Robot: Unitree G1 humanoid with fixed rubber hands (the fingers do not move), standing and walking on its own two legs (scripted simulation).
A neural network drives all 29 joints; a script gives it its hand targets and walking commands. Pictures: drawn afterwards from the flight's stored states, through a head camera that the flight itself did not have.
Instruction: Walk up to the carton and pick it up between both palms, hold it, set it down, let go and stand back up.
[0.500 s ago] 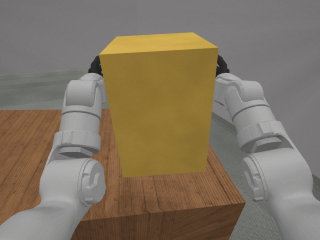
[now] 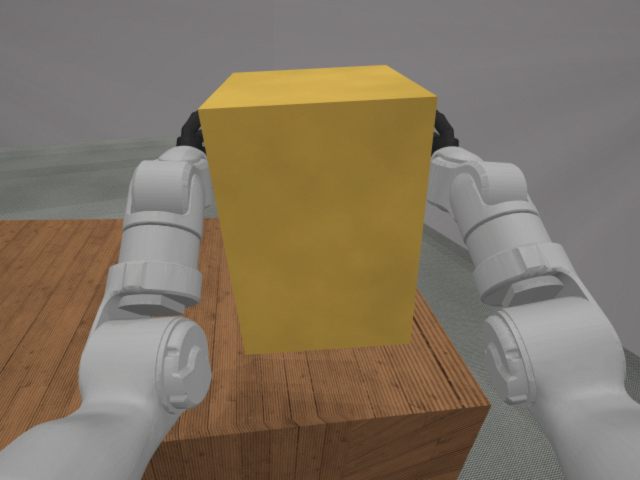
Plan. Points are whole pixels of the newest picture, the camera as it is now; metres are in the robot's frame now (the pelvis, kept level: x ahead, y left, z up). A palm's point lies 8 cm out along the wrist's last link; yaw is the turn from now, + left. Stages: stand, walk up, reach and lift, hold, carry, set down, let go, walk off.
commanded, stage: hold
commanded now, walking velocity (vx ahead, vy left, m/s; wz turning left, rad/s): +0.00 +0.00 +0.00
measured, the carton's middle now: (318, 203) +0.37 +0.00 +0.27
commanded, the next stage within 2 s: none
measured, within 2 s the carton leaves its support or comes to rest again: neither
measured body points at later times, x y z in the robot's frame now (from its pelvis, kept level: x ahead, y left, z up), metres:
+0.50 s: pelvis +0.00 +0.00 +0.00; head -0.10 +0.02 +0.44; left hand +0.39 +0.15 +0.31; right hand +0.38 -0.14 +0.33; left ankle +0.03 +0.11 -0.75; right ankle -0.02 -0.10 -0.75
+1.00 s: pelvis +0.00 +0.00 +0.00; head -0.10 +0.02 +0.44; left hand +0.39 +0.15 +0.31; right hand +0.38 -0.14 +0.33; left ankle +0.03 +0.11 -0.75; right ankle -0.02 -0.10 -0.75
